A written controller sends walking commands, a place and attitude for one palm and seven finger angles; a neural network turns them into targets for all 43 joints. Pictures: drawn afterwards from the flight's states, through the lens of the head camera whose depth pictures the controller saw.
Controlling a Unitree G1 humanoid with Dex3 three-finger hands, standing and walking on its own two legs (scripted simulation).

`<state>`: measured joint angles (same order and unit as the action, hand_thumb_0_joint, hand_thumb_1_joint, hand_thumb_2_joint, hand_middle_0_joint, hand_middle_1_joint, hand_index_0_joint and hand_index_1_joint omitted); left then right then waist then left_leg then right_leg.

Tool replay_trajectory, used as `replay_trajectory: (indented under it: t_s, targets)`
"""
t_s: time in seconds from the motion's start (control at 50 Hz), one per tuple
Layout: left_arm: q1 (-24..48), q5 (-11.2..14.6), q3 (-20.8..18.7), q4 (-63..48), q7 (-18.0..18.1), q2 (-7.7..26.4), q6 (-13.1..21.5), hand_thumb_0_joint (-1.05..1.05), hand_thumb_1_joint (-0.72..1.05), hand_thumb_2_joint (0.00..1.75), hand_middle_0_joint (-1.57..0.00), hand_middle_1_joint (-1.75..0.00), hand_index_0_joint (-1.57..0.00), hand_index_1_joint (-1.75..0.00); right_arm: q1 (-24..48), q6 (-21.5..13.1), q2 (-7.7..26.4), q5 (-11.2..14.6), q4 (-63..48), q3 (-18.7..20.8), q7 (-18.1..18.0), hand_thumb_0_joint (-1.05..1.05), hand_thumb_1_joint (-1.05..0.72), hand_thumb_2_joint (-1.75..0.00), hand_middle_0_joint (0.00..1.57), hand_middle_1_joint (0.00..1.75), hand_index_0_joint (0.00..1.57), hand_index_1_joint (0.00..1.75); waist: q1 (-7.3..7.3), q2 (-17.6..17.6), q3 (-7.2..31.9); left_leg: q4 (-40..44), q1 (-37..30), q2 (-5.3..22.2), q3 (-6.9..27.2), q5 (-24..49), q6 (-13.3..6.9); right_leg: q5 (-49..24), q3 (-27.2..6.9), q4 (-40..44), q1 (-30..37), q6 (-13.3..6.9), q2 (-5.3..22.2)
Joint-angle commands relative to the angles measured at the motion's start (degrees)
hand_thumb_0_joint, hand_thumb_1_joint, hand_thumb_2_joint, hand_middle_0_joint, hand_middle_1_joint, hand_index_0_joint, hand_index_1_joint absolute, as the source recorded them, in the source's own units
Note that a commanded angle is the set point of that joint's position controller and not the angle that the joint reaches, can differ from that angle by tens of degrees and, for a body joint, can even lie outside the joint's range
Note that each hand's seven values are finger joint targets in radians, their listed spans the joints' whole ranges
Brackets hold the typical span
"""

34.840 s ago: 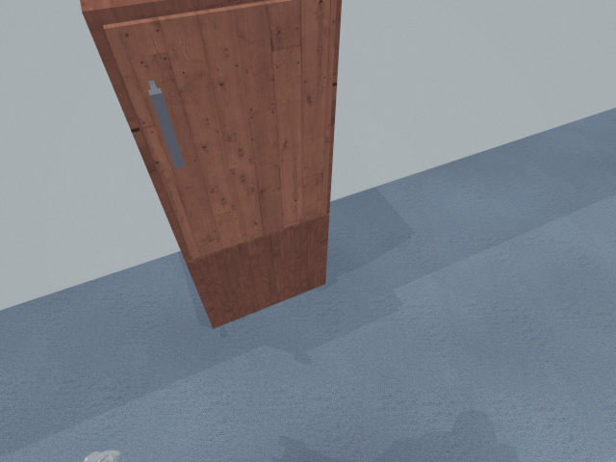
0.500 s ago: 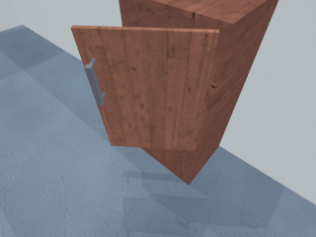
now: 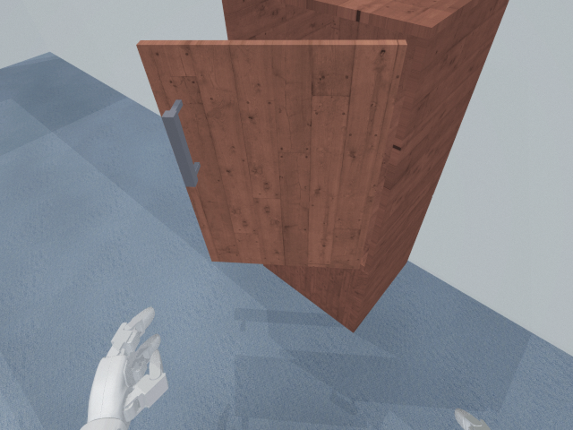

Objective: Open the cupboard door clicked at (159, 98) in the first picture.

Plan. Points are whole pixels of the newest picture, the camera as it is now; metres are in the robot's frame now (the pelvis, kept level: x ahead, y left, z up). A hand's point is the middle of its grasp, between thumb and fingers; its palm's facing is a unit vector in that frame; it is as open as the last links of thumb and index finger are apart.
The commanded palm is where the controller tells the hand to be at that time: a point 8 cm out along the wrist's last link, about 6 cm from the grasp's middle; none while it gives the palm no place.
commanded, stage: raise the hand with hooked fingers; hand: left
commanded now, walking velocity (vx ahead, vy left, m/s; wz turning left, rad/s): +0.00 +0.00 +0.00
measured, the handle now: (184, 145) +0.57 +0.21 +0.09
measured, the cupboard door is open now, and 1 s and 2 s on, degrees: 36 36 36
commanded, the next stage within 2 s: move the hooked fingers beside the handle in 1.90 s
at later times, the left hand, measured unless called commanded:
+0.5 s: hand (138, 373) +0.20 +0.21 +0.01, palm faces -0.07 -1.00 -0.05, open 10.3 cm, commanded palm +0.17 +0.27 +0.02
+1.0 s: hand (90, 317) +0.25 +0.27 +0.06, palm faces +0.01 -1.00 -0.07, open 13.1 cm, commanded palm +0.22 +0.31 +0.07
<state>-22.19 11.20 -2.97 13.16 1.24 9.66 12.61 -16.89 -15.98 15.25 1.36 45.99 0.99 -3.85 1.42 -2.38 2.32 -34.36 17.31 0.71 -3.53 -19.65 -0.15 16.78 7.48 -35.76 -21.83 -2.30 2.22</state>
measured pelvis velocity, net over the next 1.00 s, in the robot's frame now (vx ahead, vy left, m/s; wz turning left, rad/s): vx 0.00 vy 0.03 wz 0.00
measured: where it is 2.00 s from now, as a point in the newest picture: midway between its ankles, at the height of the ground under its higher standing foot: outside the picture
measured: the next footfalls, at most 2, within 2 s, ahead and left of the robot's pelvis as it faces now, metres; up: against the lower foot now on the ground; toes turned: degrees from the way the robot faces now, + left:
none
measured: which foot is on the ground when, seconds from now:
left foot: down 0.00-1.00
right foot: down 0.00-1.00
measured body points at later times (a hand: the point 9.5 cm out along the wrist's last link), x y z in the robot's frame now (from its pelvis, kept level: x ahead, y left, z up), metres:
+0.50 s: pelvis -0.02 +0.02 -0.05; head +0.03 +0.03 +0.40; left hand +0.20 +0.26 +0.01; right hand +0.17 -0.18 -0.12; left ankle -0.02 +0.12 -0.73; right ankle +0.02 -0.09 -0.73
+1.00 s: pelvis +0.00 +0.03 -0.02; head +0.02 +0.03 +0.43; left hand +0.24 +0.32 +0.07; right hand +0.17 -0.22 -0.08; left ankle -0.02 +0.12 -0.73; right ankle +0.02 -0.09 -0.73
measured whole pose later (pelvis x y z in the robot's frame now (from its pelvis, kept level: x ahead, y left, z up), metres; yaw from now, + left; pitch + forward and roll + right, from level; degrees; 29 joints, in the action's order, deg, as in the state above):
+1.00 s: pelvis +0.00 +0.03 -0.02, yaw +0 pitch +5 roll -2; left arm -8.9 18.3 -17.9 7.0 -21.5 19.8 11.6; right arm -14.9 -16.4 16.7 2.2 32.8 -2.5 -4.7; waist -0.7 -1.3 3.3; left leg -45.8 25.8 0.8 -2.7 -25.2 -2.2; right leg 19.0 7.5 -42.2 -28.0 -0.5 2.4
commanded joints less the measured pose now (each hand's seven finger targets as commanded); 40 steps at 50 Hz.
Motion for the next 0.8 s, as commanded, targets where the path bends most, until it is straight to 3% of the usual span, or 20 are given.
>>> replay_trajectory:
  t_s: [0.0,0.02,0.04,0.08,0.1,0.14,0.18,0.22,0.24,0.26,0.28,0.32,0.34,0.42,0.48,0.54,0.6,0.64,0.72,0.78]
  targets:
    - [-13.4,3.0,-2.0,-2.5,-12.2,-1.5,17.7,0.0,0.64,0.79,-0.22,-0.47,-0.22,-0.47,8.8,-5.1,6.1,-0.6,-16.3,3.6,2.8,0.0,-0.9,-0.9,0.2,0.3,0.2,0.3,-4.36,15.4,2.0,-7.3,17.5,-2.4,2.3,2.8,0.5,3.5,-5.9,-3.3,-5.5,1.1,0.0]
    - [-13.2,3.4,-4.5,-2.6,-15.8,0.8,21.7,0.0,0.62,0.78,-0.22,-0.48,-0.22,-0.48,9.5,-4.8,6.6,-0.6,-17.8,4.1,3.6,0.0,-0.9,-0.9,0.2,0.3,0.2,0.3,-4.33,14.7,3.6,-10.4,20.5,-2.8,1.9,2.7,0.7,1.2,-7.3,-5.7,-5.6,0.9,0.5]
    - [-13.5,3.1,-7.6,-0.4,-19.5,4.5,24.5,0.0,0.6,0.77,-0.22,-0.5,-0.22,-0.5,9.3,-4.1,7.4,-0.6,-19.0,4.7,4.5,0.0,-0.9,-0.9,0.2,0.3,0.2,0.3,-4.61,10.1,4.2,-13.1,21.5,-3.0,1.9,3.6,1.0,-1.6,-8.9,-8.1,-5.7,0.1,1.1]
    - [-12.6,3.6,-9.1,-5.5,-21.9,6.4,23.3,0.0,0.55,0.75,-0.22,-0.53,-0.22,-0.53,11.3,-2.5,7.2,0.3,-23.1,4.6,4.6,0.0,-0.9,-0.9,0.2,0.3,0.2,0.3,-5.98,6.9,8.7,-15.0,23.9,-3.6,0.0,3.5,0.0,-1.8,-10.3,-9.8,-5.5,0.2,1.5]
    - [-9.5,4.5,-9.1,-9.7,-22.0,6.8,21.3,0.0,0.53,0.74,-0.23,-0.54,-0.23,-0.54,11.9,-1.6,7.2,0.7,-25.1,4.4,4.3,0.0,-0.9,-0.9,0.2,0.3,0.2,0.3,-5.75,5.7,10.6,-15.0,24.0,-3.9,-0.3,2.8,-0.4,0.2,-10.5,-9.7,-5.6,0.5,1.4]
    - [-3.2,5.8,-9.7,-17.1,-20.3,8.1,17.8,0.0,0.48,0.72,-0.23,-0.57,-0.23,-0.57,11.7,0.1,7.0,0.9,-27.5,4.0,3.3,0.0,-0.9,-0.9,0.2,0.3,0.2,0.3,-4.62,5.1,10.2,-15.2,24.5,-3.5,0.6,0.4,-0.7,5.7,-10.8,-9.2,-7.7,0.7,0.5]
    - [-0.2,4.8,-8.9,-24.3,-17.4,7.3,17.2,0.0,0.43,0.7,-0.23,-0.6,-0.23,-0.6,9.3,0.5,5.5,0.9,-28.1,3.6,2.6,0.0,-0.9,-0.9,0.2,0.3,0.2,0.3,-3.36,0.4,12.0,-15.0,21.5,-2.4,1.7,0.0,-1.1,6.6,-10.0,-9.5,-9.4,0.8,-0.3]
    - [4.2,3.4,-8.4,-32.6,-14.9,8.8,18.3,0.0,0.39,0.68,-0.24,-0.63,-0.24,-0.63,6.8,0.6,5.4,0.4,-27.9,3.0,2.0,0.0,-0.9,-0.9,0.2,0.3,0.2,0.3,-1.49,-2.5,13.8,-16.0,19.3,-1.4,3.2,3.8,-1.4,0.3,-8.4,-11.5,-10.0,0.5,-1.0]
    - [7.3,3.1,-7.7,-35.6,-14.7,9.4,18.9,0.0,0.36,0.67,-0.24,-0.64,-0.24,-0.64,5.7,0.8,5.8,-0.1,-27.3,2.4,1.7,0.0,-0.9,-0.9,0.2,0.3,0.2,0.3,-0.1,-1.6,14.2,-16.7,18.5,-0.9,4.2,5.8,-1.5,-2.9,-7.4,-13.2,-11.0,0.4,-1.8]
    - [7.2,2.3,-7.0,-35.5,-14.6,9.1,19.1,0.0,0.34,0.66,-0.24,-0.66,-0.24,-0.66,5.4,0.7,5.7,-0.2,-26.6,2.2,1.4,0.0,-0.9,-0.9,0.2,0.3,0.2,0.3,0.4,-2.2,14.9,-17.0,17.7,-0.6,4.6,7.3,-1.5,-4.7,-6.6,-13.6,-11.7,0.4,-1.8]
    - [6.2,2.3,-5.0,-33.7,-15.4,7.4,18.9,0.0,0.32,0.65,-0.24,-0.68,-0.24,-0.68,5.0,0.4,5.5,-0.2,-25.9,1.8,1.3,0.0,-0.9,-0.9,0.2,0.3,0.2,0.3,1.18,-3.1,14.0,-17.1,17.3,-0.4,4.9,7.9,-1.4,-5.4,-5.9,-13.7,-12.7,0.6,-2.0]
    - [7.3,2.6,-4.4,-31.1,-17.4,7.9,17.6,0.0,0.27,0.63,-0.25,-0.7,-0.25,-0.7,5.2,-0.2,6.2,0.1,-24.8,1.3,1.0,0.0,-0.9,-0.9,0.2,0.3,0.2,0.3,1.97,-2.2,12.8,-16.8,18.0,-0.2,5.7,6.0,-1.2,-3.2,-5.0,-13.1,-13.7,0.8,-2.2]
    - [8.2,3.1,-5.0,-28.3,-18.9,9.1,16.0,0.0,0.25,0.62,-0.25,-0.72,-0.25,-0.72,5.5,-0.4,6.7,0.2,-24.2,0.8,0.7,0.0,-0.9,-0.9,0.2,0.3,0.2,0.3,1.99,-2.6,11.2,-16.5,18.4,-0.2,6.1,5.4,-1.2,-2.5,-5.0,-12.8,-13.5,0.5,-2.5]
    - [5.1,5.2,-10.2,-23.7,-21.2,12.0,8.4,0.0,0.15,0.58,-0.25,-0.78,-0.25,-0.78,6.8,-0.7,6.5,1.2,-24.5,0.6,0.0,0.0,-0.9,-0.9,0.2,0.3,0.2,0.3,-0.51,1.5,13.7,-12.7,19.3,-0.6,6.1,2.3,-1.0,1.6,-4.7,-9.2,-8.1,1.2,-1.9]
    - [4.5,7.2,-14.6,-24.6,-21.0,13.8,5.5,0.0,0.08,0.55,-0.26,-0.82,-0.26,-0.82,7.7,-0.8,5.9,1.0,-24.6,0.1,-0.2,0.0,-0.9,-0.9,0.2,0.3,0.2,0.3,-2.76,0.9,16.1,-10.5,17.5,-0.6,6.0,6.1,-0.7,-1.8,-4.1,-8.8,-3.6,1.0,-1.7]
    - [5.8,8.2,-16.0,-24.6,-19.8,14.3,5.6,0.0,0.01,0.52,-0.26,-0.87,-0.26,-0.87,7.6,-1.6,5.7,0.6,-24.0,-0.3,-0.1,0.0,-0.9,-0.9,0.2,0.3,0.2,0.3,-3.11,1.9,13.6,-9.1,16.7,-0.4,6.5,8.4,-0.4,-3.8,-3.3,-8.6,-3.0,0.7,-2.2]
    - [6.5,7.6,-14.8,-24.6,-19.3,13.0,6.9,0.0,-0.06,0.49,-0.27,-0.92,-0.27,-0.92,6.1,-2.6,6.0,0.6,-23.2,-0.1,0.4,0.0,-0.9,-0.9,0.2,0.3,0.2,0.3,-2.38,0.3,12.7,-7.8,14.6,-0.2,6.2,8.3,-0.1,-3.5,-2.9,-7.9,-4.4,0.9,-2.1]
    - [8.9,7.3,-14.9,-23.4,-19.6,14.3,6.7,0.0,-0.1,0.47,-0.27,-0.94,-0.27,-0.94,6.0,-3.0,6.9,0.6,-23.0,-0.2,0.3,0.0,-0.9,-0.9,0.2,0.3,0.2,0.3,-1.85,0.2,10.0,-7.1,14.9,-0.1,6.4,7.0,-0.2,-2.1,-2.9,-7.2,-4.9,0.6,-2.2]
    - [11.4,7.3,-16.6,-23.0,-20.5,16.2,6.4,0.0,-0.2,0.43,-0.28,-1.0,-0.28,-1.0,4.7,-3.8,7.8,1.0,-22.5,0.2,-0.3,0.0,-0.9,-0.9,0.2,0.3,0.2,0.3,-1.79,0.2,12.0,-5.6,12.4,-0.1,6.2,6.8,-0.2,-2.1,-3.1,-5.6,-3.3,1.0,-1.8]
    - [14.7,7.7,-18.2,-23.7,-21.1,18.2,5.9,0.0,-0.27,0.4,-0.28,-1.05,-0.28,-1.05,4.3,-3.9,8.0,1.1,-22.0,0.0,-0.6,0.0,-0.9,-0.9,0.2,0.3,0.2,0.3,-2.14,-2.4,12.8,-4.7,9.2,0.0,6.1,10.5,0.0,-5.6,-3.1,-4.9,-1.2,0.7,-1.9]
